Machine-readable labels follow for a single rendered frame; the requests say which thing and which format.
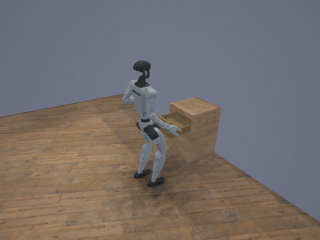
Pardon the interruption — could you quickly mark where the right robot hand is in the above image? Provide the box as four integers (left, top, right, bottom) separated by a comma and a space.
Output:
168, 125, 182, 137

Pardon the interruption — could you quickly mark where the right robot upper arm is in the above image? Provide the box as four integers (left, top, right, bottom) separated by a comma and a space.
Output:
145, 87, 157, 120

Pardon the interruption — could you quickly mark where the left robot forearm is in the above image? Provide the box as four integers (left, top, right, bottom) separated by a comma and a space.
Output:
129, 96, 134, 104

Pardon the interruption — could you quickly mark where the robot right thigh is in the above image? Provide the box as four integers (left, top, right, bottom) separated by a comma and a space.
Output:
146, 126, 167, 160

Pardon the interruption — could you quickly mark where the drawer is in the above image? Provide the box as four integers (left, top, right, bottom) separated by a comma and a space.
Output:
153, 111, 192, 139

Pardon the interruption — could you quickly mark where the left robot upper arm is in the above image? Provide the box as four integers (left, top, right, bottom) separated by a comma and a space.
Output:
121, 80, 137, 105

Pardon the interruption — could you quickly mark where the robot left thigh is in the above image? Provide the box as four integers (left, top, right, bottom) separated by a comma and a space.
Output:
136, 122, 153, 154

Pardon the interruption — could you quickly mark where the robot thigh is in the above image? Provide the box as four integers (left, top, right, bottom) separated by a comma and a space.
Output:
146, 126, 167, 160
136, 122, 153, 154

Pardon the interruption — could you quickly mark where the right robot forearm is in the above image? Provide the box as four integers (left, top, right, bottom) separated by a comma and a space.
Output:
150, 113, 171, 131

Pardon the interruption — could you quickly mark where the cabinet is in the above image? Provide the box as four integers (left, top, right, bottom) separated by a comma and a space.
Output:
169, 97, 221, 164

